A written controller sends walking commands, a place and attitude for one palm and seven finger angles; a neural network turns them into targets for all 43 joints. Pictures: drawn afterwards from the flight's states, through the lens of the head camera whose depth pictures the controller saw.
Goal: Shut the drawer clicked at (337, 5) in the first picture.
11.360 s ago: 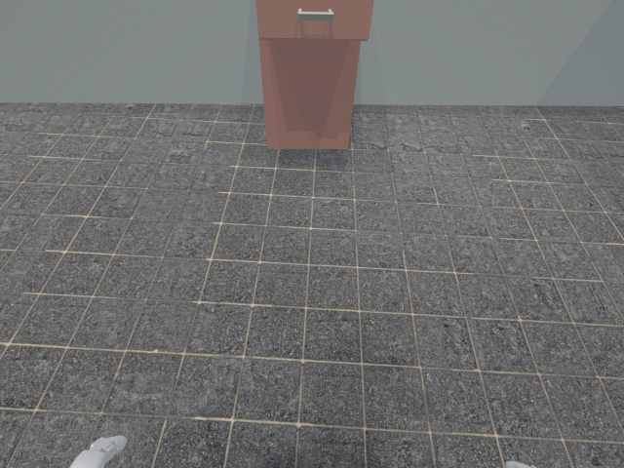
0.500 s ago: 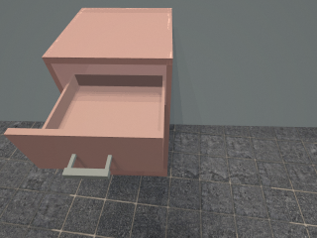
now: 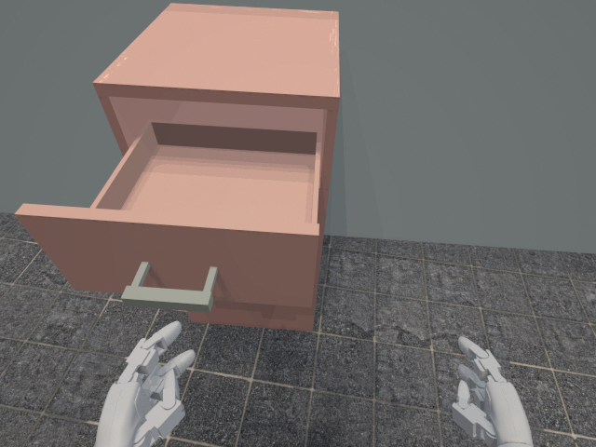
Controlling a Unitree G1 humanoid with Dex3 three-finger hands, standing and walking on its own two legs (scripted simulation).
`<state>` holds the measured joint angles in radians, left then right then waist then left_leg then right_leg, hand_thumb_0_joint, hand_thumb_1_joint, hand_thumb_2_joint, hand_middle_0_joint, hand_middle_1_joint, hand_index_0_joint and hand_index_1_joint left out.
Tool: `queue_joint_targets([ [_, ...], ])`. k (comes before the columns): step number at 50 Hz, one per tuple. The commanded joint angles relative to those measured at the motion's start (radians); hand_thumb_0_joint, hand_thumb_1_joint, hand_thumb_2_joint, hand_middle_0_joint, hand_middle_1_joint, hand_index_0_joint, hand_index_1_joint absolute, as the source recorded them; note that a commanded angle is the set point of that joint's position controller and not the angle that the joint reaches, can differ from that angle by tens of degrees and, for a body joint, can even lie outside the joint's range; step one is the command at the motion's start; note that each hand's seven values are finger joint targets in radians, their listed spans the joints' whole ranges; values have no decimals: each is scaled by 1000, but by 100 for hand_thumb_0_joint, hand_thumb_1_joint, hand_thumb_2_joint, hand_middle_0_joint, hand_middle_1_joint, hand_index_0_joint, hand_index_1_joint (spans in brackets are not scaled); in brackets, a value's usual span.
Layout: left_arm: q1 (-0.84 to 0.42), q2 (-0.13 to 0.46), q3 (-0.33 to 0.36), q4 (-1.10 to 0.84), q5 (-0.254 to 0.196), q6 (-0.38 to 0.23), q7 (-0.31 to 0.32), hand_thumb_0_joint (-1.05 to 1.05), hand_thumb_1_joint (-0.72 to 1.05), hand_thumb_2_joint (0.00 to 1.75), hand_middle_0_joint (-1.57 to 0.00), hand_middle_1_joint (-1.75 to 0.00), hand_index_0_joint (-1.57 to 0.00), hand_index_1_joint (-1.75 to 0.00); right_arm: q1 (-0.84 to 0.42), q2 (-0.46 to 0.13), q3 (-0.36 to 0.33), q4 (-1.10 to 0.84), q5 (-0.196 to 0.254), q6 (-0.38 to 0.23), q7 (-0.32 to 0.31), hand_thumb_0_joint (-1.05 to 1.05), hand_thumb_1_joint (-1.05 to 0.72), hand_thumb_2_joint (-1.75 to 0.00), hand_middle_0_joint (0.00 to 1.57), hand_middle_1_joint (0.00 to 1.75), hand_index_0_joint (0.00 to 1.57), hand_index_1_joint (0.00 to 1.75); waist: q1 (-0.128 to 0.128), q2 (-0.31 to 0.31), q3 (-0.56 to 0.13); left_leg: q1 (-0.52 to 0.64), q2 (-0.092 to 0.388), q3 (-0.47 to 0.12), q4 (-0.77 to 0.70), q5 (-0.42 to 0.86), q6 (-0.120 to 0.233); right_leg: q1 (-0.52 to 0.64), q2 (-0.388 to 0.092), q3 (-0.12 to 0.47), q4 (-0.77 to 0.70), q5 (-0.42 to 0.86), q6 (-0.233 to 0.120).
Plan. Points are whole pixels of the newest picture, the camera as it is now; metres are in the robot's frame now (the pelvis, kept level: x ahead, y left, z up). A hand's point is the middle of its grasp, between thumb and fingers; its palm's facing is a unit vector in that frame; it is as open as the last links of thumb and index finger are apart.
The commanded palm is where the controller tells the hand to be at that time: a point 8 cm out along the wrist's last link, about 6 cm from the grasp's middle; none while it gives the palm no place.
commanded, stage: raise the hand and make a fist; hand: left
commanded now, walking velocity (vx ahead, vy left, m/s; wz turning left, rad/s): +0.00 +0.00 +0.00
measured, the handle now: (173, 285) +0.32 +0.19 +0.05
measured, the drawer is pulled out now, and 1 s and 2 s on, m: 0.30 0.30 0.30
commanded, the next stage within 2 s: bring the fist close to the handle in 1.58 s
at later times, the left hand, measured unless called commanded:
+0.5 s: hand (155, 397) +0.17 +0.17 +0.06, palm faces +0.01 -1.00 -0.05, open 3.9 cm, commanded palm +0.11 +0.21 +0.07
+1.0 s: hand (132, 392) +0.16 +0.17 +0.12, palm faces +0.01 -0.99 -0.11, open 3.1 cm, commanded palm +0.10 +0.21 +0.13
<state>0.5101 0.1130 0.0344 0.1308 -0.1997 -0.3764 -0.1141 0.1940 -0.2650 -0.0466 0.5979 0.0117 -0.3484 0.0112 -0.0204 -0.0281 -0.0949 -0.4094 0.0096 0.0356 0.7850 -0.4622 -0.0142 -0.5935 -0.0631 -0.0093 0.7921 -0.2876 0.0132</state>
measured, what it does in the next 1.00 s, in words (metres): stands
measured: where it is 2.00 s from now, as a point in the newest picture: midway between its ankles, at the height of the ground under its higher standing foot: outside the picture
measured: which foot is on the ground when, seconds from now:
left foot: down 0.00-1.00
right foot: down 0.00-1.00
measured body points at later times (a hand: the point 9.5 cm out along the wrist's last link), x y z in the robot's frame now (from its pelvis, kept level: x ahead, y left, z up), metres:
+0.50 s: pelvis +0.01 +0.01 -0.03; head +0.05 +0.01 +0.42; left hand +0.17 +0.22 +0.06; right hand +0.19 -0.19 -0.10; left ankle -0.04 +0.13 -0.70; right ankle +0.07 -0.13 -0.70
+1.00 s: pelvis +0.03 +0.02 -0.01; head +0.02 +0.01 +0.44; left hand +0.15 +0.22 +0.13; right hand +0.25 -0.17 -0.04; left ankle -0.04 +0.13 -0.70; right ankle +0.07 -0.13 -0.70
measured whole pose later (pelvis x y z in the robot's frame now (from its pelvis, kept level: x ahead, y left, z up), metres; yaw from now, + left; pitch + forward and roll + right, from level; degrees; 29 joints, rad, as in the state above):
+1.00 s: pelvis +0.03 +0.02 -0.01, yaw +3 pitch +4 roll -2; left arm 0.79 0.23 0.04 -0.61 -0.19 -0.17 -0.18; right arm 0.23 -0.19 0.05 0.46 0.05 -0.30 -0.03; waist 0.05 0.05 -0.12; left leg -0.41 0.02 -0.03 0.90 -0.56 0.00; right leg -0.54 -0.07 -0.07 0.85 -0.37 0.04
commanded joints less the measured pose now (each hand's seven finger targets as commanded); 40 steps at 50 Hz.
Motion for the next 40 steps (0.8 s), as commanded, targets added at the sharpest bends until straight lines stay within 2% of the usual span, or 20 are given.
queue_joint_targets([
  [1, 45, 171, 80, -456, 29, -321, -81, 0, 90, 90, -54, -67, -54, -67, -48, -74, -25, -210, -21, -45, 26, 0, -90, -90, 20, 30, 20, 30, 70, 172, -126, -213, -36, 10, 2, 168, 16, 106, 31, -17, 34, -29, -63],
  [2, 9, 215, 115, -499, 41, -348, -62, 0, 90, 90, -56, -69, -56, -69, -36, -82, -27, -206, -26, -35, 23, 0, -90, -90, 20, 30, 20, 30, 53, 182, -123, -243, -29, -3, 41, 153, 17, 49, 33, -14, 66, -31, -59],
  [4, -5, 126, 45, -501, 42, -344, -57, 0, 90, 90, -60, -73, -60, -73, -37, -74, -15, -224, -7, -18, 15, 0, -90, -90, 20, 30, 20, 30, 14, 136, -69, -282, -24, -25, 79, 123, 25, -13, 38, -18, 84, -39, -57],
  [6, 3, 111, 22, -528, 22, -304, -75, 0, 90, 90, -64, -78, -64, -78, -30, -84, -12, -248, 5, -14, 7, 0, -90, -90, 20, 30, 20, 30, -2, 130, -66, -304, -27, -35, 98, 95, 26, -19, 36, -14, 73, -58, -52],
  [7, -8, 110, 9, -550, 17, -273, -89, 0, 90, 90, -66, -80, -66, -80, -23, -95, -11, -259, 8, -7, 0, 0, -90, -90, 20, 30, 20, 30, -22, 95, -85, -302, -26, -36, 105, 83, 33, -19, 36, -15, 58, -74, -45],
  [8, 1, 103, -15, -552, 13, -232, -110, 0, 90, 90, -68, -82, -68, -82, -17, -96, -11, -268, 14, -4, -9, 0, -90, -90, 20, 30, 20, 30, -23, 83, -95, -300, -23, -40, 102, 90, 34, -5, 37, -20, 54, -63, -42],
  [12, 58, 130, -36, -584, 17, -49, -171, 0, 90, 90, -76, -91, -76, -91, -15, -98, -10, -300, 26, 9, -34, 0, -90, -90, 20, 30, 20, 30, -11, 44, -180, -280, -24, -47, 96, 156, 40, 85, 35, -22, 39, 6, -29],
  [14, 104, 155, 12, -610, 16, 19, -165, 0, 90, 90, -80, -95, -80, -95, -21, -79, -11, -302, 28, 19, -38, 0, -90, -90, 20, 30, 20, 30, 17, 9, -225, -273, -23, -55, 82, 209, 36, 135, 32, -35, 44, 56, -28],
  [17, 180, 173, 90, -626, -3, 81, -127, 0, 90, 90, -86, -101, -86, -101, -66, -52, -7, -305, 31, 39, -44, 0, -90, -90, 20, 30, 20, 30, 59, -31, -224, -282, -23, -54, 60, 252, 28, 189, 33, -52, 57, 103, -29],
  [18, 191, 144, 79, -664, -16, 86, -112, 0, 90, 90, -88, -104, -88, -104, -71, -41, 1, -313, 30, 41, -43, 0, -90, -90, 20, 30, 20, 30, 62, -33, -207, -284, -24, -54, 47, 248, 26, 189, 32, -61, 54, 103, -29],
  [19, 215, 156, 112, -660, -25, 89, -95, 0, 90, 90, -90, -106, -90, -106, -78, -34, -1, -305, 34, 46, -45, 0, -90, -90, 20, 30, 20, 30, 68, -54, -185, -290, -21, -54, 38, 240, 22, 194, 33, -63, 52, 93, -29],
  [21, 236, 143, 101, -706, -30, 79, -71, 0, 90, 90, -94, -110, -94, -110, -87, -30, 5, -312, 32, 45, -44, 0, -90, -90, 20, 30, 20, 30, 71, -42, -150, -290, -19, -53, 22, 220, 22, 177, 34, -69, 47, 58, -30],
  [23, 255, 147, 97, -750, -20, 59, -56, 0, 90, 90, -98, -114, -98, -114, -80, -33, 6, -309, 29, 40, -41, 0, -90, -90, 20, 30, 20, 30, 69, -21, -160, -273, -18, -51, 20, 229, 24, 181, 33, -69, 46, 61, -30],
  [25, 258, 139, 59, -779, -6, 44, -59, 0, 90, 90, -102, -119, -102, -119, -71, -39, 10, -307, 29, 28, -35, 0, -90, -90, 20, 30, 20, 30, 52, 41, -122, -262, -15, -49, 18, 204, 24, 137, 32, -73, 41, 19, -29],
  [28, 245, 121, 0, -825, 1, 23, -68, 0, 90, 90, -108, -125, -108, -125, -36, -52, 8, -300, 26, 2, -31, 0, -90, -90, 20, 30, 20, 30, 24, 49, -123, -226, -14, -56, 27, 202, 32, 112, 33, -74, 28, 1, -27],
  [30, 275, 124, -12, -851, 1, 15, -78, 0, 90, 90, -112, -130, -112, -130, -28, -56, 5, -305, 29, -15, -28, 0, -90, -90, 20, 30, 20, 30, 27, 54, -142, -212, -13, -61, 28, 210, 31, 117, 33, -76, 33, 12, -26],
  [32, 282, 160, 18, -861, 14, 22, -68, 0, 90, 90, -116, -134, -116, -134, -35, -58, 2, -301, 28, -16, -31, 0, -90, -90, 20, 30, 20, 30, 31, 26, -138, -210, -10, -63, 25, 220, 31, 133, 34, -74, 29, 23, -28],
  [36, 322, 154, 28, -906, 24, 56, -40, 0, 90, 90, -124, -143, -124, -143, -35, -44, 2, -319, 33, -3, -34, 0, -90, -90, 20, 30, 20, 30, 52, 65, -129, -181, -6, -58, -1, 262, 25, 153, 36, -90, 32, 71, -29],
  [37, 328, 179, 59, -901, 28, 72, -28, 0, 90, 90, -126, -145, -126, -145, -46, -42, 2, -317, 38, 4, -36, 0, -90, -90, 20, 30, 20, 30, 59, 63, -122, -178, -3, -56, -5, 269, 23, 167, 37, -87, 26, 76, -32],
  [40, 334, 147, 33, -930, 18, 100, -28, 0, 90, 90, -132, -151, -132, -151, -51, -34, 15, -324, 40, 6, -39, 0, -90, -90, 20, 30, 20, 30, 61, 69, -77, -161, -2, -55, -29, 290, 19, 181, 41, -93, 11, 106, -32],
])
